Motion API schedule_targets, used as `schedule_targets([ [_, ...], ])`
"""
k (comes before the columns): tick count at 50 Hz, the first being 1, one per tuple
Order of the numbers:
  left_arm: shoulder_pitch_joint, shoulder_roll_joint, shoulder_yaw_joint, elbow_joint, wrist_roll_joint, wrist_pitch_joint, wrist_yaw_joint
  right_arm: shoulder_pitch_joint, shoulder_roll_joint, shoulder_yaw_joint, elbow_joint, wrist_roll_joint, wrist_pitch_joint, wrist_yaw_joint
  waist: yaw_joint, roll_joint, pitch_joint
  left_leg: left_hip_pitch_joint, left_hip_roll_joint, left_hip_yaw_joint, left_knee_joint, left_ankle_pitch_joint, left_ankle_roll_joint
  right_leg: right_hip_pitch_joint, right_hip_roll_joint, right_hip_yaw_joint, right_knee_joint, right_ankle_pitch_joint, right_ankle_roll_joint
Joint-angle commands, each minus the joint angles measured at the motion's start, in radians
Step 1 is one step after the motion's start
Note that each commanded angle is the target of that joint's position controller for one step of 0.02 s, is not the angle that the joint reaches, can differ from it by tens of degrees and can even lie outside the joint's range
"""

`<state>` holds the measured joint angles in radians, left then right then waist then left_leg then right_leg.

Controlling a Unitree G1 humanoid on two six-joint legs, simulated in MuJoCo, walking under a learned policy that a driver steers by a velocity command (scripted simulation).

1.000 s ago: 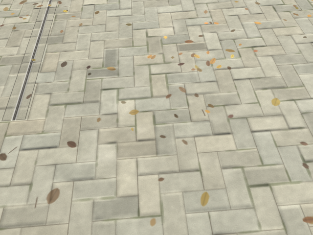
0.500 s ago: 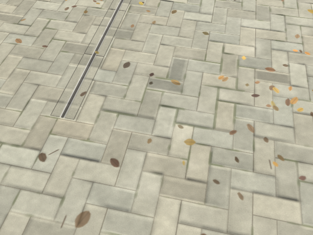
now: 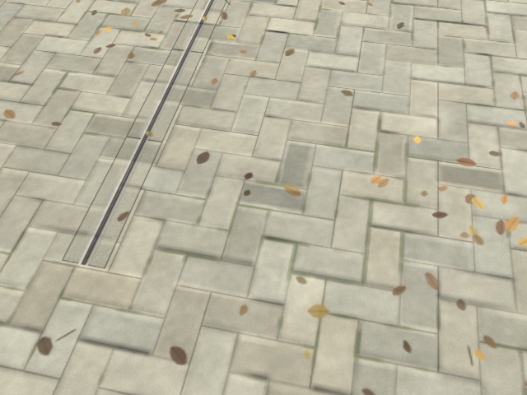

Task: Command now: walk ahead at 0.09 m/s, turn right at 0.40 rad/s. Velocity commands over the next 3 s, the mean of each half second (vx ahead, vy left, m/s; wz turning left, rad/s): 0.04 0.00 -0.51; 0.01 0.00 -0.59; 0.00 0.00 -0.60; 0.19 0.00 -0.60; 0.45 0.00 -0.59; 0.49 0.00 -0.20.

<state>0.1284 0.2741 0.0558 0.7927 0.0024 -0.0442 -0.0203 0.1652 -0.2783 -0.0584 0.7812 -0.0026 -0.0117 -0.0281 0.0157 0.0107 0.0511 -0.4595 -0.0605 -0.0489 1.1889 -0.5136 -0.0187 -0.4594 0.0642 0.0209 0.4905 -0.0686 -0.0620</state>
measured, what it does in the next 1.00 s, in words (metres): steps on the spot, turning right: left foot, then right foot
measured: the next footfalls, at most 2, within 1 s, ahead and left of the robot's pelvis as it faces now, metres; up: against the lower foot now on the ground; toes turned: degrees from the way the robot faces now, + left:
left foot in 0.26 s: +0.13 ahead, +0.15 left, +0.00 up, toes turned -14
right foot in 0.68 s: +0.04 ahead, -0.10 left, +0.00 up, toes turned -27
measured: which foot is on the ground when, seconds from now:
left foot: up 0.00-0.24, down 0.26-0.68, up 0.70-1.00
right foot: down 0.00-0.26, up 0.28-0.66, down 0.68-1.00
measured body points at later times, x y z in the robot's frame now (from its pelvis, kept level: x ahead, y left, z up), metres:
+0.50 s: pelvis +0.05 +0.05 +0.02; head +0.09 +0.06 +0.46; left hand +0.28 +0.28 -0.10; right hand +0.10 -0.26 -0.07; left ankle +0.10 +0.16 -0.73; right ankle +0.01 -0.09 -0.65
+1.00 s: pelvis +0.04 +0.01 +0.01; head +0.07 -0.03 +0.46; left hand +0.34 +0.15 -0.06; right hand +0.01 -0.32 -0.09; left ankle +0.16 +0.12 -0.68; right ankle +0.00 -0.08 -0.73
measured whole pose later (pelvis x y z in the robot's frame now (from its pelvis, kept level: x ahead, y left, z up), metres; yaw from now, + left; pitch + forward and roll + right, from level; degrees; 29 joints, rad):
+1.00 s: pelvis +0.04 +0.01 +0.01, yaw -36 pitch +3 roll +2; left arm 0.17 0.31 0.08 0.62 -0.01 0.04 0.02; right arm 0.13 -0.30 -0.09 0.69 -0.01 0.00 -0.03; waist 0.01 0.01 0.03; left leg -0.51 -0.01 -0.07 0.86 -0.35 -0.08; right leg -0.32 0.07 0.13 0.49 -0.22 -0.04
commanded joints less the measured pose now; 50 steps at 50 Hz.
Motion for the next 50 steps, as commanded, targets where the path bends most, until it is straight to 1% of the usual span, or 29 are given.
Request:
schedule_targets([
  [1, -0.029, 0.152, 0.038, -0.090, 0.010, 0.027, 0.022, 0.050, -0.089, -0.028, -0.069, -0.006, 0.020, -0.018, -0.034, -0.107, -0.125, -0.060, 0.057, -0.020, -0.138, 0.061, -0.014, 0.112, -0.226, 0.349, -0.235, -0.120, -0.171],
  [3, -0.008, 0.170, 0.051, -0.100, 0.009, 0.035, 0.034, 0.068, -0.067, -0.021, -0.062, -0.006, 0.012, -0.025, -0.029, -0.145, -0.165, -0.005, 0.038, -0.009, -0.255, 0.087, -0.029, 0.115, -0.203, 0.325, -0.224, -0.064, -0.172],
  [6, -0.001, 0.186, 0.063, -0.116, -0.008, 0.044, 0.046, 0.052, -0.075, -0.020, -0.066, -0.002, 0.006, -0.025, -0.015, -0.147, -0.210, 0.044, 0.031, -0.024, -0.376, 0.174, -0.041, 0.133, -0.201, 0.351, -0.212, -0.117, -0.159],
  [10, 0.004, 0.180, 0.065, -0.135, -0.013, 0.065, 0.051, 0.038, -0.084, -0.025, -0.077, 0.006, -0.008, -0.014, -0.009, -0.168, -0.188, 0.090, 0.016, -0.027, -0.538, 0.202, -0.029, 0.147, -0.191, 0.420, -0.194, -0.206, -0.128],
  [12, -0.004, 0.172, 0.063, -0.145, -0.021, 0.078, 0.056, 0.085, -0.089, -0.032, -0.064, 0.009, -0.019, -0.004, -0.042, -0.169, -0.172, 0.203, 0.018, -0.006, -0.723, 0.293, -0.001, 0.108, -0.153, 0.416, -0.151, -0.229, -0.089],
  [13, 0.018, 0.145, 0.055, -0.148, -0.023, 0.082, 0.058, 0.118, -0.133, -0.045, -0.063, 0.000, -0.022, -0.005, -0.047, -0.124, -0.174, 0.300, 0.114, -0.071, -0.803, 0.299, 0.036, 0.035, -0.110, 0.381, -0.080, -0.296, -0.045],
  [14, 0.014, 0.090, 0.043, -0.174, -0.021, 0.077, 0.055, 0.117, -0.227, -0.067, -0.073, -0.032, -0.015, -0.011, -0.025, 0.109, -0.148, 0.360, 0.335, -0.308, -0.883, 0.293, 0.145, -0.145, 0.012, 0.216, 0.142, -0.427, 0.014],
  [15, 0.017, 0.125, 0.055, -0.196, -0.015, 0.060, 0.048, 0.071, -0.228, -0.069, -0.090, -0.066, -0.013, -0.007, -0.008, 0.296, -0.130, 0.284, 0.472, -0.492, -0.933, 0.440, 0.268, -0.215, 0.059, 0.104, 0.394, -0.533, 0.055],
  [16, 0.056, 0.186, 0.075, -0.169, -0.010, 0.056, 0.042, 0.011, -0.167, -0.051, -0.125, -0.060, -0.018, -0.013, 0.008, 0.204, -0.133, 0.273, 0.455, -0.428, -0.909, 0.512, 0.276, -0.201, 0.014, 0.136, 0.558, -0.486, 0.077],
  [17, 0.093, 0.194, 0.084, -0.139, -0.017, 0.064, 0.042, -0.035, -0.130, -0.042, -0.137, -0.040, -0.020, -0.017, 0.027, 0.135, -0.124, 0.271, 0.390, -0.311, -0.877, 0.549, 0.227, -0.198, 0.009, 0.122, 0.624, -0.430, 0.093],
  [18, 0.115, 0.175, 0.082, -0.120, -0.015, 0.077, 0.048, -0.057, -0.117, -0.038, -0.145, -0.021, -0.020, -0.019, 0.032, 0.104, -0.119, 0.294, 0.340, -0.233, -0.855, 0.562, 0.190, -0.212, 0.000, 0.107, 0.681, -0.382, 0.112],
  [19, 0.115, 0.153, 0.076, -0.120, -0.014, 0.086, 0.049, -0.053, -0.111, -0.034, -0.144, -0.011, -0.018, -0.020, 0.019, 0.104, -0.104, 0.299, 0.329, -0.187, -0.845, 0.622, 0.190, -0.231, -0.007, 0.098, 0.735, -0.353, 0.131],
  [21, 0.074, 0.119, 0.063, -0.151, -0.024, 0.093, 0.043, -0.022, -0.117, -0.034, -0.140, -0.016, -0.008, -0.025, -0.004, 0.121, -0.092, 0.311, 0.299, -0.101, -0.850, 0.667, 0.201, -0.233, -0.025, 0.049, 0.711, -0.307, 0.155],
  [23, 0.006, 0.100, 0.051, -0.192, -0.029, 0.092, 0.037, 0.026, -0.133, -0.042, -0.132, -0.018, 0.002, -0.032, -0.046, 0.150, -0.098, 0.387, 0.314, -0.081, -0.849, 0.676, 0.220, -0.250, -0.050, 0.027, 0.605, -0.288, 0.173],
  [26, -0.022, 0.084, 0.040, -0.226, -0.024, 0.091, 0.020, 0.036, -0.173, -0.058, -0.133, -0.013, 0.012, -0.030, -0.064, 0.171, -0.128, 0.400, 0.346, -0.044, -0.839, 0.685, 0.232, -0.147, -0.084, -0.009, 0.449, -0.313, 0.169],
  [28, -0.020, 0.091, 0.041, -0.238, -0.024, 0.093, 0.011, 0.023, -0.195, -0.068, -0.137, -0.007, 0.014, -0.022, -0.063, 0.185, -0.135, 0.363, 0.360, -0.015, -0.836, 0.695, 0.232, -0.051, -0.084, -0.049, 0.358, -0.322, 0.150],
  [31, -0.004, 0.110, 0.052, -0.247, -0.026, 0.102, 0.000, 0.016, -0.203, -0.075, -0.133, 0.012, 0.011, -0.008, -0.055, 0.195, -0.129, 0.361, 0.382, -0.001, -0.802, 0.686, 0.217, 0.031, -0.071, -0.085, 0.211, -0.296, 0.108],
  [33, 0.061, 0.106, 0.060, -0.229, -0.025, 0.103, -0.005, -0.004, -0.194, -0.075, -0.127, 0.033, 0.009, -0.005, -0.009, 0.175, -0.136, 0.321, 0.363, 0.047, -0.715, 0.644, 0.160, 0.165, -0.042, -0.114, -0.005, -0.145, 0.055],
  [34, 0.103, 0.133, 0.073, -0.217, -0.023, 0.102, 0.003, 0.048, -0.161, -0.067, -0.104, 0.029, 0.005, -0.001, -0.001, 0.109, -0.150, 0.238, 0.326, 0.104, -0.620, 0.551, 0.094, 0.302, -0.039, -0.073, -0.102, -0.015, 0.020],
  [35, 0.142, 0.240, 0.101, -0.227, -0.022, 0.098, 0.019, 0.061, -0.104, -0.050, -0.121, -0.012, 0.002, 0.005, -0.013, -0.136, -0.173, -0.006, 0.228, 0.202, -0.349, 0.221, -0.007, 0.500, -0.246, 0.217, -0.118, 0.326, -0.057],
  [36, 0.134, 0.314, 0.107, -0.250, 0.007, 0.085, 0.020, -0.002, -0.080, -0.036, -0.182, -0.039, -0.002, 0.002, -0.006, -0.334, -0.180, -0.259, 0.092, 0.142, -0.119, -0.190, -0.068, 0.526, -0.462, 0.491, -0.081, 0.608, -0.268],
  [37, 0.159, 0.261, 0.095, -0.245, 0.025, 0.064, 0.011, -0.073, -0.134, -0.051, -0.188, -0.021, -0.004, -0.004, 0.069, -0.210, -0.239, -0.261, 0.097, 0.012, 0.012, -0.176, -0.065, 0.483, -0.452, 0.469, -0.117, 0.484, -0.318],
  [38, 0.114, 0.236, 0.082, -0.236, 0.021, 0.051, 0.012, -0.085, -0.149, -0.058, -0.185, 0.000, 0.000, -0.007, 0.035, -0.171, -0.182, -0.267, 0.110, -0.009, 0.034, -0.089, -0.050, 0.435, -0.384, 0.379, -0.125, 0.378, -0.260],
  [39, 0.054, 0.212, 0.077, -0.238, 0.002, 0.049, 0.020, -0.064, -0.146, -0.062, -0.164, -0.002, 0.006, -0.016, 0.003, -0.124, -0.152, -0.267, 0.119, -0.017, 0.003, -0.001, -0.047, 0.394, -0.323, 0.320, -0.126, 0.285, -0.200],
  [40, 0.014, 0.187, 0.066, -0.245, -0.016, 0.053, 0.026, -0.049, -0.155, -0.066, -0.157, -0.011, 0.013, -0.024, -0.014, -0.130, -0.134, -0.249, 0.121, -0.022, -0.025, 0.056, -0.052, 0.353, -0.297, 0.294, -0.130, 0.266, -0.173],
  [41, -0.005, 0.184, 0.061, -0.248, -0.016, 0.057, 0.032, -0.032, -0.151, -0.067, -0.153, -0.016, 0.014, -0.023, -0.029, -0.142, -0.136, -0.198, 0.104, -0.013, -0.020, 0.102, -0.060, 0.304, -0.274, 0.275, -0.132, 0.280, -0.169],
  [43, -0.004, 0.182, 0.059, -0.248, -0.006, 0.063, 0.041, -0.006, -0.128, -0.061, -0.147, -0.010, 0.009, -0.017, -0.038, -0.142, -0.157, -0.159, 0.081, -0.005, -0.064, 0.156, -0.067, 0.289, -0.249, 0.264, -0.134, 0.255, -0.171],
  [46, 0.017, 0.194, 0.065, -0.240, -0.012, 0.067, 0.051, -0.042, -0.097, -0.046, -0.158, -0.006, 0.002, -0.011, -0.016, -0.145, -0.156, -0.131, 0.066, -0.016, -0.245, 0.183, -0.071, 0.305, -0.235, 0.295, -0.120, 0.173, -0.165],
  [50, 0.013, 0.217, 0.073, -0.245, -0.011, 0.076, 0.046, -0.063, -0.102, -0.044, -0.170, 0.001, -0.008, 0.004, 0.001, -0.172, -0.145, -0.024, 0.036, -0.025, -0.412, 0.157, -0.061, 0.253, -0.233, 0.382, -0.108, 0.070, -0.169],
])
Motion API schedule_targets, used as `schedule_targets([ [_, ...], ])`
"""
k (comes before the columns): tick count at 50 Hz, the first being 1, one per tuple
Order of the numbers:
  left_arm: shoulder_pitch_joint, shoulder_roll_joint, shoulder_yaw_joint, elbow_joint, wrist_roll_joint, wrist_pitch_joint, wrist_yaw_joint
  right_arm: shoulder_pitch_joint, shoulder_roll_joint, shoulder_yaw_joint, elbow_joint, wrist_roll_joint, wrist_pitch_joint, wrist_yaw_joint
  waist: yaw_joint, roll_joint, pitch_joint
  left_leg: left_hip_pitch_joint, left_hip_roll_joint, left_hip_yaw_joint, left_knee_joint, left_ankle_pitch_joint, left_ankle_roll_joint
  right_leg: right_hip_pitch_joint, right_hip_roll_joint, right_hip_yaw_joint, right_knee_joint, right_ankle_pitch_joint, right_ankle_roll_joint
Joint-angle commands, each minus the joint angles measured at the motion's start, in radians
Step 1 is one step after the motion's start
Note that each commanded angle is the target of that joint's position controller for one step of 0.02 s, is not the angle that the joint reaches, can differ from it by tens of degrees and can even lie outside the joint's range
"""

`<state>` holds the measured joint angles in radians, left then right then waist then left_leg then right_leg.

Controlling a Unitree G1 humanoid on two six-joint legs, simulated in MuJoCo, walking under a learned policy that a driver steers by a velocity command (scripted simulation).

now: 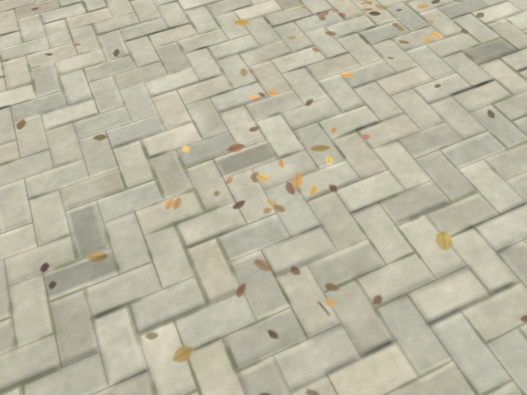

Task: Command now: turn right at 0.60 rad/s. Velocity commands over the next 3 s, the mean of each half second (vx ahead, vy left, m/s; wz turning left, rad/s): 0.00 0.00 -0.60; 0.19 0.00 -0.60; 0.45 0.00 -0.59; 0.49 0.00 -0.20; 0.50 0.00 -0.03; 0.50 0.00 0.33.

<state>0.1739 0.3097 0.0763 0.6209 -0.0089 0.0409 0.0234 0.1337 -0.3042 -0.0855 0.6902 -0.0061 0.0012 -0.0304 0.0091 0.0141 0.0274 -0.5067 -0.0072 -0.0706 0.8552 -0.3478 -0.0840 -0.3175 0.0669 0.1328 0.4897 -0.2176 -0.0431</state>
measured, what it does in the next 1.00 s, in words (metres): steps on the spot, turning right: left foot, then right foot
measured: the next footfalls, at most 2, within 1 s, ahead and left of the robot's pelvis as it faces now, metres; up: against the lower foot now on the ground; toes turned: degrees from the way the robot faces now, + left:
left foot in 0.12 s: +0.07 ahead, +0.13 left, +0.00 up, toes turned -10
right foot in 0.54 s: -0.01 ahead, -0.12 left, +0.00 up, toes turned -21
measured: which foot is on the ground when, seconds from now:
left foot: up 0.00-0.10, down 0.12-0.54, up 0.56-1.00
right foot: down 0.00-0.14, up 0.16-0.52, down 0.54-1.00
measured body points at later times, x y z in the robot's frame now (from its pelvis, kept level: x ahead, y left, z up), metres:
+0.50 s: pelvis -0.01 +0.00 +0.00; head +0.03 -0.01 +0.44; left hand +0.23 +0.22 -0.09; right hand +0.05 -0.31 -0.10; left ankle +0.03 +0.14 -0.74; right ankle -0.05 -0.11 -0.72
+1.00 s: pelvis +0.06 -0.04 +0.00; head +0.07 -0.05 +0.45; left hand +0.29 +0.16 -0.10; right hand +0.07 -0.38 -0.07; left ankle +0.17 +0.04 -0.74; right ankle -0.05 -0.11 -0.74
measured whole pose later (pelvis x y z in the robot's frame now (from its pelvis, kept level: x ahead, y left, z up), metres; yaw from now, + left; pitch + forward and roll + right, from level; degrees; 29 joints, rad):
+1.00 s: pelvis +0.06 -0.04 +0.00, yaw -36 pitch +2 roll +1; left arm 0.34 0.31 0.07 0.66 -0.02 -0.01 0.01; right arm 0.10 -0.31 -0.08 0.68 0.02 -0.09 0.02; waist 0.05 0.01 -0.02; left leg -0.35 -0.03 -0.06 0.49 -0.22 -0.02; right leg -0.18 0.09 0.23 0.48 -0.32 -0.04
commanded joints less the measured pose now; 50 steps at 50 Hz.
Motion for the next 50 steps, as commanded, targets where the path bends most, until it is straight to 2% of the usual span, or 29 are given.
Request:
schedule_targets([
  [1, -0.035, 0.181, 0.052, -0.074, -0.001, -0.007, -0.001, -0.029, -0.081, -0.018, -0.081, 0.008, -0.024, 0.010, 0.009, -0.181, -0.119, 0.047, -0.025, -0.004, -0.114, -0.017, 0.009, 0.107, -0.234, 0.296, -0.101, 0.223, -0.187],
  [3, -0.043, 0.180, 0.051, -0.076, -0.008, -0.004, -0.006, -0.016, -0.087, -0.022, -0.084, 0.013, -0.032, 0.019, 0.006, -0.190, -0.120, 0.092, -0.036, -0.007, -0.202, -0.018, 0.021, 0.120, -0.229, 0.350, -0.080, 0.253, -0.178],
  [5, -0.074, 0.170, 0.047, -0.082, -0.021, 0.002, -0.003, 0.038, -0.085, -0.027, -0.071, 0.013, -0.042, 0.026, -0.036, -0.182, -0.124, 0.210, -0.038, 0.006, -0.411, 0.112, 0.045, 0.103, -0.189, 0.364, -0.034, 0.246, -0.136],
  [6, -0.063, 0.147, 0.041, -0.084, -0.022, 0.002, 0.002, 0.063, -0.111, -0.036, -0.065, 0.005, -0.044, 0.023, -0.040, -0.151, -0.135, 0.316, 0.024, -0.025, -0.483, 0.219, 0.071, 0.044, -0.150, 0.342, 0.011, 0.145, -0.090],
  [7, -0.014, 0.089, 0.025, -0.085, -0.007, 0.001, 0.002, 0.082, -0.180, -0.050, -0.076, -0.013, -0.039, 0.016, -0.010, 0.043, -0.172, 0.439, 0.235, -0.205, -0.510, 0.356, 0.148, -0.075, -0.056, 0.220, 0.209, -0.138, -0.026],
  [8, -0.020, 0.115, 0.036, -0.113, -0.016, -0.010, 0.003, 0.067, -0.223, -0.058, -0.066, -0.044, -0.033, 0.020, 0.013, 0.312, -0.107, 0.405, 0.399, -0.446, -0.551, 0.506, 0.325, -0.275, 0.077, 0.035, 0.396, -0.440, 0.031],
  [9, 0.015, 0.198, 0.064, -0.085, -0.001, -0.015, 0.004, 0.033, -0.164, -0.043, -0.094, -0.038, -0.037, 0.019, 0.008, 0.210, -0.104, 0.378, 0.430, -0.426, -0.550, 0.498, 0.381, -0.290, 0.002, 0.043, 0.617, -0.428, 0.071],
  [10, 0.026, 0.217, 0.077, -0.059, -0.012, -0.010, 0.001, -0.010, -0.117, -0.028, -0.104, -0.030, -0.036, 0.012, 0.022, 0.147, -0.089, 0.348, 0.369, -0.316, -0.537, 0.458, 0.340, -0.288, -0.011, 0.030, 0.697, -0.356, 0.087],
  [11, 0.049, 0.192, 0.075, -0.033, -0.015, 0.003, 0.004, -0.045, -0.100, -0.022, -0.114, -0.018, -0.032, 0.007, 0.034, 0.110, -0.072, 0.338, 0.302, -0.220, -0.529, 0.398, 0.295, -0.287, -0.022, 0.012, 0.735, -0.297, 0.109],
  [12, 0.047, 0.170, 0.070, -0.031, -0.013, 0.013, 0.004, -0.057, -0.091, -0.018, -0.114, -0.004, -0.029, 0.001, 0.024, 0.113, -0.055, 0.344, 0.279, -0.172, -0.527, 0.395, 0.284, -0.314, -0.029, 0.002, 0.768, -0.241, 0.126],
  [14, 0.018, 0.119, 0.054, -0.045, -0.021, 0.019, -0.003, -0.036, -0.093, -0.014, -0.110, -0.009, -0.018, -0.009, 0.002, 0.129, -0.045, 0.347, 0.238, -0.076, -0.537, 0.415, 0.282, -0.310, -0.040, -0.055, 0.719, -0.186, 0.146],
  [18, -0.055, 0.078, 0.032, -0.089, -0.014, 0.013, -0.017, 0.019, -0.136, -0.031, -0.093, -0.012, 0.000, -0.016, -0.050, 0.158, -0.093, 0.450, 0.281, -0.031, -0.521, 0.457, 0.308, -0.271, -0.089, -0.103, 0.502, -0.200, 0.155],
  [20, -0.055, 0.071, 0.025, -0.098, -0.011, 0.012, -0.026, 0.005, -0.164, -0.041, -0.092, -0.005, 0.004, -0.008, -0.051, 0.169, -0.106, 0.420, 0.297, 0.000, -0.517, 0.479, 0.308, -0.182, -0.099, -0.138, 0.396, -0.208, 0.139],
  [23, -0.025, 0.093, 0.034, -0.098, -0.014, 0.018, -0.037, 0.001, -0.179, -0.047, -0.083, 0.014, 0.004, 0.004, -0.040, 0.183, -0.108, 0.405, 0.320, 0.021, -0.490, 0.480, 0.294, -0.093, -0.087, -0.182, 0.253, -0.173, 0.106],
  [25, 0.034, 0.089, 0.041, -0.083, -0.015, 0.021, -0.044, -0.020, -0.177, -0.047, -0.076, 0.035, 0.003, 0.007, 0.003, 0.168, -0.109, 0.371, 0.311, 0.060, -0.418, 0.441, 0.246, 0.019, -0.064, -0.215, 0.061, -0.042, 0.060],
  [26, 0.078, 0.103, 0.051, -0.067, -0.012, 0.021, -0.039, 0.011, -0.149, -0.040, -0.059, 0.038, 0.000, 0.009, 0.017, 0.130, -0.115, 0.312, 0.282, 0.104, -0.341, 0.369, 0.192, 0.128, -0.042, -0.205, -0.041, 0.043, 0.027],
  [27, 0.118, 0.174, 0.074, -0.066, -0.013, 0.016, -0.028, 0.056, -0.100, -0.028, -0.050, 0.016, -0.003, 0.014, 0.012, -0.052, -0.124, 0.141, 0.207, 0.198, -0.138, 0.166, 0.100, 0.294, -0.146, -0.027, -0.103, 0.303, -0.027],
  [28, 0.109, 0.282, 0.086, -0.105, -0.004, 0.007, -0.012, 0.031, -0.033, 0.001, -0.103, -0.046, -0.003, 0.018, -0.022, -0.357, -0.117, -0.159, 0.069, 0.213, 0.172, -0.352, 0.003, 0.394, -0.414, 0.345, -0.070, 0.701, -0.188],
  [29, 0.138, 0.258, 0.078, -0.108, 0.039, -0.020, -0.028, -0.067, -0.094, -0.015, -0.127, -0.015, -0.007, 0.005, 0.076, -0.275, -0.197, -0.185, 0.025, 0.045, 0.330, -0.372, 0.004, 0.304, -0.474, 0.419, -0.123, 0.600, -0.335],
  [30, 0.101, 0.229, 0.065, -0.094, 0.039, -0.039, -0.031, -0.090, -0.127, -0.026, -0.124, 0.009, -0.004, -0.002, 0.052, -0.194, -0.135, -0.202, 0.045, 0.015, 0.375, -0.285, 0.018, 0.270, -0.410, 0.327, -0.140, 0.477, -0.295],
  [31, 0.050, 0.197, 0.058, -0.086, 0.017, -0.044, -0.024, -0.078, -0.133, -0.032, -0.111, 0.007, -0.001, -0.007, 0.023, -0.155, -0.098, -0.212, 0.060, 0.006, 0.351, -0.188, 0.029, 0.245, -0.349, 0.261, -0.139, 0.380, -0.231],
  [32, 0.041, 0.163, 0.047, -0.081, -0.008, -0.041, -0.017, -0.054, -0.139, -0.037, -0.093, -0.002, -0.001, -0.009, 0.012, -0.128, -0.105, -0.210, 0.073, 0.002, 0.312, -0.112, 0.032, 0.245, -0.308, 0.238, -0.157, 0.198, -0.193],
  [33, 0.038, 0.152, 0.039, -0.078, -0.017, -0.039, -0.011, -0.035, -0.138, -0.038, -0.089, -0.004, -0.004, -0.003, 0.003, -0.137, -0.102, -0.193, 0.067, 0.008, 0.289, -0.038, 0.032, 0.222, -0.279, 0.236, -0.189, 0.025, -0.183],
  [35, 0.050, 0.139, 0.029, -0.081, -0.004, -0.044, -0.005, -0.036, -0.117, -0.034, -0.086, 0.007, -0.018, 0.014, 0.006, -0.160, -0.085, -0.191, 0.049, 0.017, 0.230, 0.061, 0.035, 0.207, -0.257, 0.270, -0.256, -0.244, -0.185],
  [37, 0.069, 0.144, 0.029, -0.074, 0.003, -0.055, 0.000, -0.068, -0.111, -0.030, -0.089, 0.011, -0.036, 0.020, 0.017, -0.160, -0.055, -0.190, 0.037, 0.014, 0.102, 0.101, 0.035, 0.213, -0.253, 0.285, -0.285, -0.268, -0.185],
  [40, 0.096, 0.165, 0.036, -0.054, -0.003, -0.065, 0.004, -0.106, -0.089, -0.021, -0.089, 0.010, -0.064, 0.031, 0.034, -0.163, -0.037, -0.133, 0.015, 0.007, -0.090, 0.132, 0.029, 0.209, -0.236, 0.274, -0.273, -0.214, -0.181],
  [45, 0.119, 0.187, 0.042, -0.036, -0.015, -0.066, -0.007, -0.134, -0.086, -0.015, -0.095, 0.025, -0.096, 0.052, 0.050, -0.161, -0.015, 0.009, -0.016, 0.006, -0.265, 0.097, 0.039, 0.123, -0.223, 0.329, -0.240, -0.244, -0.190],
  [48, 0.111, 0.172, 0.036, -0.032, -0.017, -0.062, -0.014, -0.089, -0.102, -0.023, -0.088, 0.036, -0.113, 0.055, 0.019, -0.159, -0.019, 0.151, -0.025, 0.007, -0.347, 0.111, 0.062, 0.075, -0.206, 0.383, -0.204, -0.264, -0.175],
  [50, 0.091, 0.124, 0.021, -0.037, -0.016, -0.059, -0.013, 0.010, -0.107, -0.032, -0.062, 0.031, -0.123, 0.048, -0.045, -0.135, -0.042, 0.357, -0.006, 0.013, -0.442, 0.171, 0.089, -0.017, -0.143, 0.357, -0.109, -0.273, -0.126],
])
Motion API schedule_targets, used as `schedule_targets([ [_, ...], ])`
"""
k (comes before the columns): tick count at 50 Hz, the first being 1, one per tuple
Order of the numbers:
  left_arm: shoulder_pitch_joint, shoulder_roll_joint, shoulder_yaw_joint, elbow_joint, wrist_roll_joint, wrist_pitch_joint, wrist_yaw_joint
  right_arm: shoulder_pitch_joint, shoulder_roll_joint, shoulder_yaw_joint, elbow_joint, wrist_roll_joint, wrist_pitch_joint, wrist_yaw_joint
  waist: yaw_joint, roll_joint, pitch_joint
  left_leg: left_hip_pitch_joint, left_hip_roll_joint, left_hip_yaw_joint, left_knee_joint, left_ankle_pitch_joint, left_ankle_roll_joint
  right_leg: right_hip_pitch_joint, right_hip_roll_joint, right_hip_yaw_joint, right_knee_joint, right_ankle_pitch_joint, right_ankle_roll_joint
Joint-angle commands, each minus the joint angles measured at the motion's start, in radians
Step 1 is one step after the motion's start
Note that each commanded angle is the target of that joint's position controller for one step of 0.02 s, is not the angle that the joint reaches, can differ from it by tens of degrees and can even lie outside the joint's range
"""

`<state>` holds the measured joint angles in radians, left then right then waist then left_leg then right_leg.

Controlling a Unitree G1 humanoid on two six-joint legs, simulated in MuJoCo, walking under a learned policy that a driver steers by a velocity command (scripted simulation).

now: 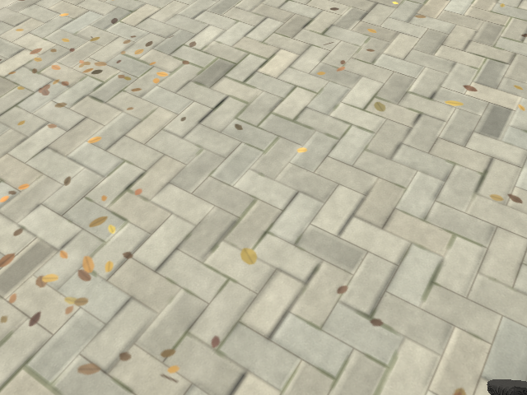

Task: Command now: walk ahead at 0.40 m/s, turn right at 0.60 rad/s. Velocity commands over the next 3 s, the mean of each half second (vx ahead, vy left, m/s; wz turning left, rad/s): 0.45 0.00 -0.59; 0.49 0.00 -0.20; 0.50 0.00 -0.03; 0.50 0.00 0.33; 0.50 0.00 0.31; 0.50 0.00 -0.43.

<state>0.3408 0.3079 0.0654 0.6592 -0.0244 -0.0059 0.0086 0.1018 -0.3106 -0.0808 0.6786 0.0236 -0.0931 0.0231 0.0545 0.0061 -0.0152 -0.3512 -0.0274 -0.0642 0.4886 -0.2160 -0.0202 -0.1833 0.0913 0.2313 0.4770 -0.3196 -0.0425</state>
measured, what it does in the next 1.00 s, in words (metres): walks ahead, turning right: left foot, then right foot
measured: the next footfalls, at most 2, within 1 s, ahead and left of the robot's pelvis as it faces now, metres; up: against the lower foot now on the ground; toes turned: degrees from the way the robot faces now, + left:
left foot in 0.02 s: +0.09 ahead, +0.13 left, +0.00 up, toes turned -5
right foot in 0.50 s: +0.36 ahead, -0.19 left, +0.00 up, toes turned -20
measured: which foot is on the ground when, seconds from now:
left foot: up 0.00-0.00, down 0.02-0.50, up 0.52-1.00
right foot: down 0.00-0.02, up 0.04-0.48, down 0.50-1.00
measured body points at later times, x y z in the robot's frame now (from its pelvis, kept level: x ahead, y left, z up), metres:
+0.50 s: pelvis +0.23 -0.05 -0.03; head +0.27 -0.06 +0.42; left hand +0.53 +0.10 -0.09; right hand +0.13 -0.33 -0.15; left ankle +0.06 +0.13 -0.73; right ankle +0.33 -0.17 -0.74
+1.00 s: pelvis +0.51 -0.12 -0.01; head +0.54 -0.13 +0.44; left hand +0.63 +0.14 -0.13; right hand +0.64 -0.42 -0.09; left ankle +0.70 -0.07 -0.73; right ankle +0.33 -0.18 -0.74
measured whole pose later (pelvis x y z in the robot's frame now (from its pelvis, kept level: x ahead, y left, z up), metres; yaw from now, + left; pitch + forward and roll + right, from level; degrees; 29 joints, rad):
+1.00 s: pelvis +0.51 -0.12 -0.01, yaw -22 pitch +2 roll -2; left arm 0.38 0.31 0.06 0.80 -0.02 -0.05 0.00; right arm 0.07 -0.28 -0.01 0.67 0.01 -0.09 0.05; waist 0.08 0.04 0.03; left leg -0.54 0.05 0.00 0.51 0.00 0.03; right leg 0.06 0.06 0.03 0.31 -0.40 -0.03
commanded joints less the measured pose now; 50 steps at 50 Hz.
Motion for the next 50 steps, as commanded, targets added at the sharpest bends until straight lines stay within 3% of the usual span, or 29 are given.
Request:
schedule_targets([
  [1, -0.089, 0.066, 0.014, -0.085, 0.005, -0.016, 0.002, 0.158, -0.135, -0.048, -0.032, -0.011, -0.031, -0.015, -0.142, -0.070, -0.055, 0.385, 0.128, -0.097, -0.090, -0.015, 0.067, -0.271, -0.116, 0.190, 0.075, -0.221, -0.078],
  [2, -0.066, 0.002, -0.005, -0.121, -0.003, -0.024, 0.004, 0.252, -0.224, -0.063, -0.018, -0.039, -0.025, -0.021, -0.139, 0.156, -0.119, 0.560, 0.334, -0.418, -0.193, -0.294, 0.177, -0.488, 0.012, -0.002, 0.387, -0.292, -0.011],
  [3, -0.071, 0.085, 0.012, -0.141, -0.020, -0.034, 0.009, 0.274, -0.232, -0.070, 0.000, -0.039, -0.022, -0.010, -0.132, 0.233, -0.060, 0.514, 0.447, -0.669, -0.271, -0.528, 0.257, -0.648, -0.038, -0.040, 0.574, -0.285, 0.010],
  [4, -0.084, 0.141, 0.029, -0.122, -0.017, -0.034, 0.009, 0.227, -0.166, -0.050, -0.013, -0.024, -0.019, -0.013, -0.123, 0.174, 0.026, 0.455, 0.420, -0.593, -0.278, -0.534, 0.246, -0.690, -0.091, -0.042, 0.658, -0.204, 0.017],
  [5, -0.086, 0.145, 0.034, -0.104, -0.007, -0.030, 0.006, 0.194, -0.121, -0.036, -0.021, -0.020, -0.015, -0.019, -0.112, 0.143, 0.065, 0.418, 0.365, -0.476, -0.278, -0.438, 0.213, -0.689, -0.108, -0.062, 0.689, -0.126, 0.027],
  [6, -0.088, 0.134, 0.035, -0.098, 0.000, -0.029, 0.002, 0.169, -0.098, -0.026, -0.025, -0.024, -0.011, -0.024, -0.101, 0.123, 0.071, 0.388, 0.329, -0.380, -0.284, -0.326, 0.190, -0.676, -0.124, -0.073, 0.695, -0.064, 0.033],
  [8, -0.118, 0.097, 0.029, -0.102, -0.002, -0.030, -0.012, 0.159, -0.081, -0.015, -0.017, -0.032, -0.010, -0.031, -0.096, 0.121, 0.088, 0.323, 0.284, -0.219, -0.313, -0.116, 0.169, -0.642, -0.157, -0.094, 0.688, 0.036, 0.042],
  [14, -0.204, 0.038, 0.005, -0.127, 0.003, -0.033, -0.030, 0.186, -0.113, -0.017, 0.031, -0.033, -0.009, -0.035, -0.111, 0.082, 0.087, 0.314, 0.256, 0.033, -0.334, 0.220, 0.179, -0.619, -0.173, -0.154, 0.489, 0.243, 0.080],
  [17, -0.302, 0.011, -0.009, -0.148, 0.004, -0.041, -0.053, 0.213, -0.141, -0.020, 0.057, -0.021, -0.001, -0.038, -0.144, 0.068, 0.117, 0.306, 0.256, 0.120, -0.340, 0.256, 0.165, -0.540, -0.167, -0.223, 0.303, 0.329, 0.063],
  [20, -0.355, 0.018, -0.009, -0.170, -0.004, -0.044, -0.074, 0.244, -0.171, -0.026, 0.084, -0.004, 0.011, -0.036, -0.142, 0.065, 0.130, 0.375, 0.287, 0.166, -0.312, 0.388, 0.150, -0.485, -0.147, -0.269, 0.189, 0.290, 0.017],
  [22, -0.323, 0.056, 0.010, -0.173, 0.001, -0.040, -0.078, 0.243, -0.203, -0.033, 0.089, 0.002, 0.023, -0.041, -0.097, 0.095, 0.074, 0.430, 0.295, 0.211, -0.192, 0.767, 0.131, -0.373, -0.084, -0.321, 0.158, 0.199, -0.030],
  [23, -0.251, 0.086, 0.026, -0.160, 0.004, -0.036, -0.077, 0.255, -0.215, -0.036, 0.093, 0.004, 0.031, -0.044, -0.049, 0.109, 0.017, 0.435, 0.296, 0.225, -0.069, 0.940, 0.125, -0.254, -0.044, -0.338, 0.148, 0.155, -0.061],
  [24, -0.098, 0.127, 0.052, -0.123, 0.000, -0.032, -0.068, 0.252, -0.212, -0.031, 0.095, 0.008, 0.037, -0.047, 0.043, 0.091, -0.068, 0.367, 0.281, 0.245, 0.114, 0.982, 0.107, -0.026, -0.011, -0.336, 0.088, 0.210, -0.101],
  [25, 0.069, 0.176, 0.079, -0.083, -0.003, -0.020, -0.048, 0.258, -0.184, -0.015, 0.082, -0.002, 0.030, -0.050, 0.128, 0.044, -0.149, 0.154, 0.251, 0.246, 0.366, 0.777, 0.076, 0.275, -0.059, -0.230, 0.075, 0.235, -0.139],
  [26, 0.077, 0.297, 0.091, -0.072, -0.005, -0.026, -0.035, 0.392, -0.022, 0.041, 0.030, -0.045, 0.011, -0.029, -0.003, -0.254, -0.288, -0.287, 0.081, 0.205, 0.765, -0.263, 0.018, 0.669, -0.377, 0.322, 0.059, 0.120, -0.316],
  [27, 0.133, 0.216, 0.070, -0.092, -0.002, -0.037, -0.036, 0.320, -0.105, 0.031, 0.040, -0.015, -0.020, -0.018, 0.075, -0.158, -0.462, -0.349, 0.031, -0.011, 0.907, -0.365, 0.020, 0.682, -0.461, 0.602, -0.110, -0.010, -0.370],
  [28, 0.087, 0.177, 0.054, -0.073, 0.012, -0.049, -0.042, 0.184, -0.161, 0.011, -0.003, 0.030, -0.031, -0.015, 0.092, -0.109, -0.289, -0.429, 0.074, -0.025, 0.917, -0.280, 0.031, 0.570, -0.421, 0.436, -0.148, 0.045, -0.305],
  [29, 0.017, 0.162, 0.047, -0.068, 0.007, -0.055, -0.042, 0.141, -0.143, 0.021, -0.023, 0.028, -0.040, -0.020, 0.048, -0.057, -0.166, -0.421, 0.118, -0.012, 0.838, -0.192, 0.041, 0.403, -0.381, 0.306, -0.161, 0.132, -0.271],
  [30, -0.051, 0.128, 0.035, -0.071, 0.010, -0.059, -0.040, 0.130, -0.137, 0.020, -0.014, 0.004, -0.039, -0.026, 0.008, -0.022, -0.092, -0.379, 0.152, -0.002, 0.768, -0.140, 0.035, 0.259, -0.344, 0.206, -0.173, 0.237, -0.247],
  [31, -0.091, 0.100, 0.023, -0.077, 0.025, -0.064, -0.040, 0.159, -0.141, 0.015, -0.005, -0.005, -0.028, -0.025, -0.034, -0.045, -0.063, -0.308, 0.176, -0.010, 0.730, -0.100, 0.031, 0.154, -0.312, 0.137, -0.202, 0.317, -0.240],
  [32, -0.111, 0.090, 0.020, -0.076, 0.030, -0.068, -0.039, 0.188, -0.133, 0.015, 0.006, -0.007, -0.016, -0.022, -0.059, -0.058, -0.053, -0.263, 0.184, -0.009, 0.709, -0.078, 0.023, 0.093, -0.298, 0.109, -0.233, 0.335, -0.241],
  [35, -0.111, 0.104, 0.021, -0.037, 0.019, -0.088, -0.034, 0.193, -0.088, 0.025, 0.014, -0.021, 0.012, -0.022, -0.081, -0.047, -0.003, -0.252, 0.190, 0.015, 0.608, -0.019, -0.017, -0.014, -0.281, 0.010, -0.300, 0.403, -0.249],
  [38, -0.086, 0.112, 0.021, -0.003, 0.021, -0.088, -0.021, 0.087, -0.066, 0.033, -0.017, -0.028, 0.014, -0.022, -0.051, -0.047, 0.047, -0.299, 0.185, 0.024, 0.422, 0.168, -0.038, -0.022, -0.241, -0.076, -0.323, 0.415, -0.220],
  [42, -0.017, 0.140, 0.025, 0.040, 0.012, -0.081, -0.015, -0.058, -0.039, 0.046, -0.049, -0.015, -0.002, -0.004, 0.015, -0.049, 0.079, -0.237, 0.130, 0.057, 0.162, 0.368, -0.024, -0.001, -0.230, -0.118, -0.329, 0.311, -0.180],
  [45, 0.032, 0.152, 0.029, 0.076, 0.004, -0.071, -0.015, -0.119, -0.056, 0.042, -0.075, -0.008, -0.009, 0.014, 0.033, -0.055, 0.102, -0.278, 0.115, 0.040, 0.076, 0.334, 0.008, 0.115, -0.287, -0.085, -0.287, 0.306, -0.175],
  [47, 0.043, 0.158, 0.033, 0.093, 0.003, -0.061, -0.011, -0.119, -0.072, 0.035, -0.086, -0.011, -0.012, 0.024, 0.018, -0.066, 0.095, -0.284, 0.105, 0.033, 0.038, 0.255, 0.040, 0.198, -0.324, -0.065, -0.240, 0.364, -0.156],
  [49, 0.033, 0.170, 0.037, 0.101, 0.004, -0.050, -0.006, -0.063, -0.091, 0.026, -0.077, -0.014, -0.012, 0.026, -0.019, -0.087, 0.059, -0.195, 0.074, 0.060, 0.022, 0.164, 0.071, 0.243, -0.327, -0.067, -0.164, 0.538, -0.132],
  [50, 0.015, 0.172, 0.036, 0.100, 0.007, -0.044, -0.005, 0.030, -0.115, 0.011, -0.054, -0.016, -0.012, 0.021, -0.077, -0.086, -0.003, -0.057, 0.038, 0.095, 0.002, 0.156, 0.097, 0.236, -0.293, -0.095, -0.046, 0.707, -0.112],
])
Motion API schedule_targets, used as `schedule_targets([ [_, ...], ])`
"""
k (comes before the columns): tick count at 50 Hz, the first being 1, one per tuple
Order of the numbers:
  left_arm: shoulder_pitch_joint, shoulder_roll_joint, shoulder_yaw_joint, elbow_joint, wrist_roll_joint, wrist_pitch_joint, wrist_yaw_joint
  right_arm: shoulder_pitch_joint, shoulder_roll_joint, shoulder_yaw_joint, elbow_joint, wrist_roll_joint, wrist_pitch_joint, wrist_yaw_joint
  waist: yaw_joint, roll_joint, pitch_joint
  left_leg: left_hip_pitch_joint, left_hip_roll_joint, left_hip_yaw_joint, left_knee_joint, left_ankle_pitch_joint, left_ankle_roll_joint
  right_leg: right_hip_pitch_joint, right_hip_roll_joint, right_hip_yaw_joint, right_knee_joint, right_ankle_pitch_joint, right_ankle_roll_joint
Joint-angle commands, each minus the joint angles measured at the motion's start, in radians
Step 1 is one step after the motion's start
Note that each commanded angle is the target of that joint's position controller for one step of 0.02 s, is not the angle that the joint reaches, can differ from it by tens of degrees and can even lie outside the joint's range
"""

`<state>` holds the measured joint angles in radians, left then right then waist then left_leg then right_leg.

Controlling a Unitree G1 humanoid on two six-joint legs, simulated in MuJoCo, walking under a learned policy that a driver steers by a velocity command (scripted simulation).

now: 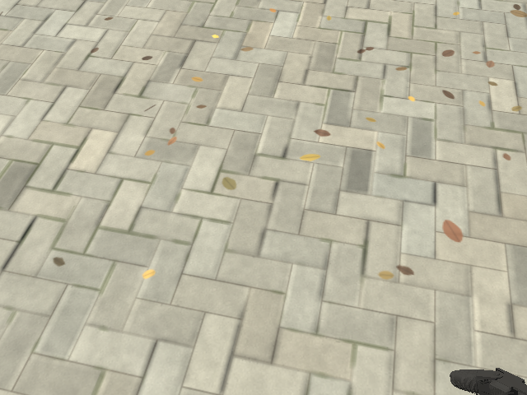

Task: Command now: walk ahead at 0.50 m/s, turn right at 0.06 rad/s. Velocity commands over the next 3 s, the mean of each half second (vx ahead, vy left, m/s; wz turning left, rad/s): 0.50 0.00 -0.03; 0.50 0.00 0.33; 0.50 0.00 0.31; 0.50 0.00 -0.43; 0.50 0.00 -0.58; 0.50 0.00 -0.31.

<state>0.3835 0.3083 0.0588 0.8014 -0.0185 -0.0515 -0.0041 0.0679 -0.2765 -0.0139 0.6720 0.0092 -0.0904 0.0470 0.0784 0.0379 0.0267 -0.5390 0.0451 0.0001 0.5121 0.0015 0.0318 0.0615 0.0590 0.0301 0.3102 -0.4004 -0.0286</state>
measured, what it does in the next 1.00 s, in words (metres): walks ahead: left foot, then right foot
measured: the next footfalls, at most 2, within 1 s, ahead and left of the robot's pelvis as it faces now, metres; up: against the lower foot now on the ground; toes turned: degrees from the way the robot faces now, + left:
left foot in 0.02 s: +0.19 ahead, +0.12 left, +0.00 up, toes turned +1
right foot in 0.56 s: +0.49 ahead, -0.11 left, +0.00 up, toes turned -1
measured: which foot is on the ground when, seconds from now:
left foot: up 0.00-0.00, down 0.02-0.58, up 0.60-1.00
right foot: down 0.00-0.02, up 0.04-0.54, down 0.56-1.00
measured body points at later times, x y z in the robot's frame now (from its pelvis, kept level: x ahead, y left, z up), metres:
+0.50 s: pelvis +0.28 +0.02 +0.01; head +0.31 +0.02 +0.46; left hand +0.50 +0.24 -0.07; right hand +0.28 -0.27 -0.11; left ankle +0.15 +0.12 -0.73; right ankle +0.45 -0.12 -0.70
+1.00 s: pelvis +0.55 +0.00 +0.01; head +0.57 +0.02 +0.46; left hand +0.53 +0.29 -0.12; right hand +0.78 -0.20 -0.09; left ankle +0.70 +0.18 -0.69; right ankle +0.46 -0.11 -0.73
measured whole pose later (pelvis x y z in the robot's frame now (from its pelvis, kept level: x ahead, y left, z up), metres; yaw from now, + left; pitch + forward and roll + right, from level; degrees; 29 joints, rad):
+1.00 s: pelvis +0.55 +0.00 +0.01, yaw +12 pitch +1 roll -3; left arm 0.30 0.28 0.07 0.86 0.00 -0.08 0.00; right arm 0.14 -0.27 -0.05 0.71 0.02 -0.02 0.04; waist 0.07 0.04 0.04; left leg -0.65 0.11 -0.01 0.69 0.01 0.02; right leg 0.07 0.03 -0.24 0.22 -0.30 -0.01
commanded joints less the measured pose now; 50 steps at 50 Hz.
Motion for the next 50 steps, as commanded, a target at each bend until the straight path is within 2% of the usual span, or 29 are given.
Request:
schedule_targets([
  [1, -0.025, 0.144, 0.030, -0.047, 0.012, 0.005, 0.011, 0.215, -0.193, -0.077, -0.011, -0.004, -0.013, -0.013, -0.170, -0.096, -0.161, 0.370, -0.014, 0.020, 0.005, -0.020, 0.081, -0.093, -0.205, 0.063, 0.320, 0.806, -0.093],
  [2, 0.068, 0.058, 0.002, -0.078, 0.023, -0.004, 0.010, 0.341, -0.287, -0.096, 0.000, -0.027, -0.013, -0.019, -0.167, 0.075, -0.342, 0.768, 0.226, -0.325, 0.025, -0.062, 0.205, -0.418, -0.091, 0.018, 0.695, 0.479, -0.029],
  [3, 0.132, 0.019, -0.013, -0.062, 0.012, -0.023, 0.004, 0.396, -0.269, -0.094, 0.024, -0.015, -0.007, -0.009, -0.157, 0.267, -0.441, 0.932, 0.344, -0.721, -0.148, -0.276, 0.297, -0.659, 0.034, 0.086, 0.921, -0.178, 0.007],
  [4, 0.034, 0.124, 0.010, -0.070, -0.012, -0.033, -0.003, 0.362, -0.188, -0.071, 0.020, 0.002, -0.005, -0.011, -0.185, 0.151, -0.324, 0.868, 0.321, -0.679, -0.197, -0.430, 0.250, -0.776, -0.026, 0.136, 1.008, -0.163, 0.001],
  [5, -0.057, 0.143, 0.015, -0.097, -0.023, -0.039, -0.006, 0.291, -0.168, -0.064, 0.012, 0.003, 0.000, -0.016, -0.172, 0.080, -0.186, 0.729, 0.291, -0.542, -0.218, -0.406, 0.214, -0.813, -0.080, 0.091, 0.988, -0.071, -0.006],
  [6, -0.109, 0.131, 0.012, -0.109, -0.011, -0.042, -0.002, 0.233, -0.155, -0.059, 0.007, -0.006, 0.003, -0.018, -0.146, 0.016, -0.101, 0.589, 0.254, -0.442, -0.241, -0.305, 0.201, -0.793, -0.122, 0.060, 0.934, 0.012, -0.005],
  [7, -0.117, 0.120, 0.016, -0.108, 0.001, -0.038, 0.000, 0.198, -0.133, -0.051, 0.002, -0.017, 0.001, -0.016, -0.117, 0.011, -0.055, 0.490, 0.216, -0.370, -0.271, -0.202, 0.195, -0.749, -0.155, 0.058, 0.877, 0.070, -0.001],
  [8, -0.090, 0.104, 0.015, -0.100, 0.003, -0.031, 0.000, 0.181, -0.122, -0.047, 0.000, -0.024, -0.004, -0.016, -0.089, 0.039, -0.057, 0.436, 0.196, -0.327, -0.297, -0.144, 0.194, -0.691, -0.172, 0.060, 0.851, 0.107, 0.006],
  [11, -0.069, 0.064, 0.008, -0.089, 0.010, -0.008, 0.007, 0.183, -0.128, -0.051, 0.021, -0.011, -0.020, -0.016, -0.065, 0.044, -0.044, 0.375, 0.174, -0.224, -0.353, -0.019, 0.217, -0.672, -0.183, 0.041, 0.776, 0.157, 0.034],
  [14, -0.168, 0.048, 0.002, -0.120, 0.019, -0.010, 0.008, 0.214, -0.151, -0.058, 0.047, -0.009, -0.015, -0.028, -0.087, 0.020, -0.006, 0.397, 0.156, -0.151, -0.380, 0.058, 0.209, -0.739, -0.192, 0.032, 0.612, 0.304, 0.058],
  [18, -0.302, 0.016, -0.011, -0.149, 0.013, -0.029, -0.008, 0.264, -0.171, -0.061, 0.077, 0.001, -0.002, -0.039, -0.139, 0.018, 0.021, 0.416, 0.122, -0.071, -0.386, 0.049, 0.171, -0.687, -0.158, -0.006, 0.356, 0.494, 0.055],
  [21, -0.389, 0.019, -0.013, -0.178, 0.005, -0.038, -0.025, 0.321, -0.185, -0.066, 0.111, 0.006, 0.012, -0.041, -0.170, 0.015, 0.045, 0.490, 0.157, -0.083, -0.365, 0.040, 0.173, -0.694, -0.137, -0.014, 0.263, 0.505, 0.043],
  [23, -0.425, 0.027, -0.011, -0.196, 0.003, -0.044, -0.037, 0.338, -0.190, -0.070, 0.129, 0.009, 0.025, -0.045, -0.170, 0.020, 0.054, 0.563, 0.190, -0.096, -0.331, 0.081, 0.167, -0.715, -0.127, -0.009, 0.222, 0.451, 0.022],
  [25, -0.416, 0.043, -0.006, -0.200, 0.004, -0.048, -0.046, 0.334, -0.200, -0.075, 0.139, 0.013, 0.036, -0.052, -0.146, 0.030, 0.041, 0.622, 0.214, -0.104, -0.281, 0.164, 0.151, -0.689, -0.115, -0.011, 0.192, 0.376, -0.005],
  [26, -0.380, 0.058, 0.001, -0.192, 0.005, -0.049, -0.047, 0.323, -0.208, -0.078, 0.139, 0.013, 0.040, -0.055, -0.121, 0.042, 0.015, 0.636, 0.213, -0.099, -0.235, 0.275, 0.141, -0.626, -0.096, -0.026, 0.183, 0.338, -0.021],
  [27, -0.302, 0.082, 0.015, -0.172, 0.010, -0.051, -0.043, 0.308, -0.213, -0.078, 0.139, 0.014, 0.045, -0.057, -0.070, 0.046, -0.035, 0.617, 0.190, -0.088, -0.134, 0.427, 0.126, -0.489, -0.066, -0.051, 0.156, 0.331, -0.043],
  [28, -0.150, 0.129, 0.040, -0.130, 0.012, -0.052, -0.033, 0.301, -0.190, -0.068, 0.135, 0.010, 0.049, -0.058, 0.005, 0.029, -0.137, 0.540, 0.136, -0.058, 0.046, 0.459, 0.097, -0.253, -0.069, -0.049, 0.147, 0.368, -0.075],
  [29, 0.036, 0.206, 0.061, -0.100, 0.025, -0.048, -0.019, 0.305, -0.131, -0.042, 0.104, -0.016, 0.044, -0.059, 0.068, -0.082, -0.303, 0.318, 0.070, -0.026, 0.358, 0.158, 0.061, 0.075, -0.266, 0.161, 0.196, 0.400, -0.141],
  [30, 0.054, 0.250, 0.069, -0.085, 0.023, -0.042, -0.021, 0.447, -0.020, -0.012, 0.096, -0.004, 0.025, -0.050, -0.013, -0.330, -0.417, -0.071, -0.103, -0.041, 0.672, -0.563, 0.005, 0.371, -0.477, 0.604, 0.107, 0.186, -0.282],
  [31, 0.049, 0.144, 0.044, -0.098, 0.014, -0.041, -0.018, 0.365, -0.139, -0.038, 0.110, 0.021, 0.012, -0.047, 0.046, -0.207, -0.355, -0.170, -0.058, -0.156, 0.765, -0.582, 0.010, 0.307, -0.454, 0.623, 0.032, 0.049, -0.242],
  [32, -0.013, 0.113, 0.032, -0.097, 0.014, -0.042, -0.014, 0.273, -0.180, -0.055, 0.076, 0.040, 0.005, -0.045, 0.036, -0.171, -0.210, -0.215, -0.014, -0.138, 0.768, -0.486, 0.015, 0.180, -0.426, 0.468, 0.002, 0.074, -0.201],
  [33, -0.079, 0.095, 0.025, -0.098, 0.018, -0.044, -0.013, 0.230, -0.168, -0.054, 0.066, 0.034, 0.004, -0.048, 0.004, -0.109, -0.136, -0.183, 0.030, -0.114, 0.731, -0.400, 0.007, 0.048, -0.388, 0.364, -0.031, 0.162, -0.182],
  [34, -0.126, 0.067, 0.019, -0.096, 0.021, -0.048, -0.015, 0.217, -0.158, -0.060, 0.065, 0.021, 0.010, -0.049, -0.024, -0.104, -0.079, -0.156, 0.056, -0.114, 0.686, -0.341, -0.002, -0.050, -0.355, 0.283, -0.069, 0.225, -0.174],
  [36, -0.169, 0.045, 0.017, -0.086, 0.031, -0.063, -0.015, 0.271, -0.122, -0.061, 0.083, 0.025, 0.036, -0.048, -0.073, -0.141, -0.056, -0.061, 0.086, -0.117, 0.657, -0.281, -0.018, -0.161, -0.317, 0.168, -0.133, 0.297, -0.167],
  [39, -0.184, 0.067, 0.027, -0.056, 0.031, -0.078, -0.011, 0.248, -0.087, -0.058, 0.068, 0.020, 0.064, -0.053, -0.091, -0.111, -0.002, -0.097, 0.096, -0.117, 0.604, -0.215, -0.044, -0.222, -0.314, 0.043, -0.183, 0.405, -0.173],
  [41, -0.174, 0.082, 0.032, -0.038, 0.035, -0.076, -0.004, 0.206, -0.081, -0.058, 0.049, 0.015, 0.064, -0.051, -0.083, -0.097, 0.016, -0.141, 0.096, -0.119, 0.513, -0.121, -0.054, -0.202, -0.304, -0.026, -0.192, 0.451, -0.169],
  [45, -0.153, 0.113, 0.038, -0.019, 0.029, -0.062, 0.009, 0.083, -0.050, -0.045, 0.010, 0.013, 0.050, -0.025, -0.036, -0.076, 0.042, -0.112, 0.080, -0.041, 0.269, 0.053, -0.041, -0.162, -0.282, -0.147, -0.196, 0.482, -0.141],
  [48, -0.097, 0.137, 0.048, 0.009, 0.016, -0.042, 0.013, -0.010, -0.042, -0.039, -0.038, 0.012, 0.050, -0.006, 0.000, -0.062, 0.069, -0.148, 0.070, -0.003, 0.171, 0.039, -0.016, -0.056, -0.320, -0.178, -0.171, 0.514, -0.136],
  [50, -0.082, 0.150, 0.054, 0.022, 0.005, -0.025, 0.014, -0.039, -0.052, -0.043, -0.067, 0.013, 0.052, 0.005, -0.002, -0.070, 0.074, -0.164, 0.057, 0.019, 0.135, -0.025, 0.009, 0.021, -0.345, -0.194, -0.126, 0.590, -0.122],
])
Over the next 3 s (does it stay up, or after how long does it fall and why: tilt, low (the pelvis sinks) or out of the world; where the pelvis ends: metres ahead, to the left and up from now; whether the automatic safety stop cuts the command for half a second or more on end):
stays up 1.63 0.09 0.02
